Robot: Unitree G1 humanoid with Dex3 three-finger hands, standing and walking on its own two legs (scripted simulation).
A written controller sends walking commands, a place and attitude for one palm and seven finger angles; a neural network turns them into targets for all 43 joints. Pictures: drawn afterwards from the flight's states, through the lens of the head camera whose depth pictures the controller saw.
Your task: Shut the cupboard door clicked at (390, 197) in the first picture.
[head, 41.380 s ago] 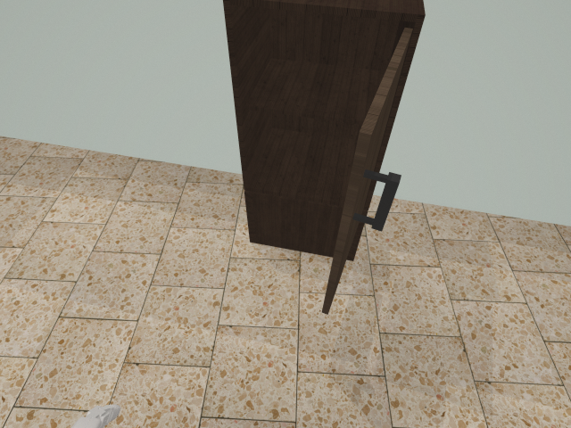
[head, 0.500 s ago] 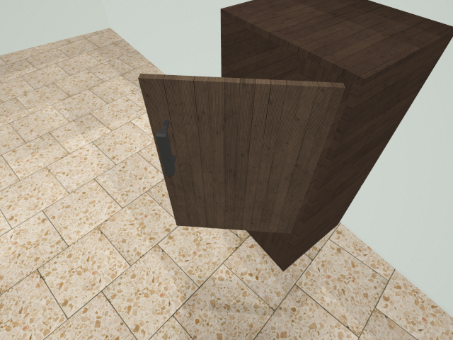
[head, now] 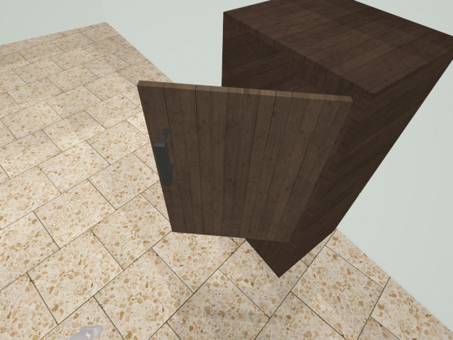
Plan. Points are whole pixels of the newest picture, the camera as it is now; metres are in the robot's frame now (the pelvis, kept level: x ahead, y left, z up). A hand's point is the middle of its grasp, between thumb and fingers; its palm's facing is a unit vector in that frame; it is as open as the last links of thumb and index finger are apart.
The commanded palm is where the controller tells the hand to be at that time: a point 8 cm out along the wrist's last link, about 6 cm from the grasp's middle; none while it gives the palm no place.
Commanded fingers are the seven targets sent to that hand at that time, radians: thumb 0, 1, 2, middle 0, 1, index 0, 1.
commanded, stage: look again from close up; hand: left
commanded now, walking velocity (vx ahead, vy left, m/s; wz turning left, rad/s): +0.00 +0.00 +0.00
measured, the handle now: (166, 157) +0.49 +0.17 +0.00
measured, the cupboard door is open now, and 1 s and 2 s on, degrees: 48 48 48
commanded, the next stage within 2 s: raise the hand and make a fist in 0.06 s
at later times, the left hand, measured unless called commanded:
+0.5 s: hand (117, 322) +0.16 +0.19 -0.05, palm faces -0.03 -0.99 -0.11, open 6.6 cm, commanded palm +0.12 +0.26 -0.06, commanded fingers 0.00 0.90 0.90 -0.51 -0.64 -0.51 -0.64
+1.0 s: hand (90, 327) +0.15 +0.23 -0.02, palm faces +0.03 -1.00 -0.02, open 4.2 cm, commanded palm +0.11 +0.27 -0.03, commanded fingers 0.00 0.90 0.90 -0.97 -1.14 -0.97 -1.14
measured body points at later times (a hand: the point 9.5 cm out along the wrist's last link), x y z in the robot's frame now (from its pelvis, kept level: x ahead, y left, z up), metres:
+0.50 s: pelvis -0.03 -0.03 -0.09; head +0.02 -0.04 +0.36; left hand +0.15 +0.25 -0.04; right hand +0.16 -0.25 -0.17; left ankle -0.03 +0.11 -0.73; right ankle -0.01 -0.12 -0.74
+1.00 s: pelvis -0.08 +0.01 -0.09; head -0.03 +0.02 +0.36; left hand +0.14 +0.28 -0.02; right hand +0.09 -0.23 -0.15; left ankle -0.03 +0.11 -0.74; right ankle -0.01 -0.12 -0.74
